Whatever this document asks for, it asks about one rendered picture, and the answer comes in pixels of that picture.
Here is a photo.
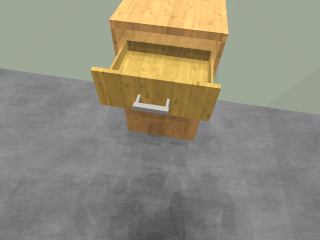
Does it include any cabinet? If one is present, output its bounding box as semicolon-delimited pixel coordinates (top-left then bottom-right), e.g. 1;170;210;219
109;0;229;141

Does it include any drawer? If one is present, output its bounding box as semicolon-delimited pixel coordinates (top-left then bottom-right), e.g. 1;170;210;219
90;39;221;121

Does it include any handle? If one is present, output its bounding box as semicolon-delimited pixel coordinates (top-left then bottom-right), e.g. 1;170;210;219
132;94;170;115

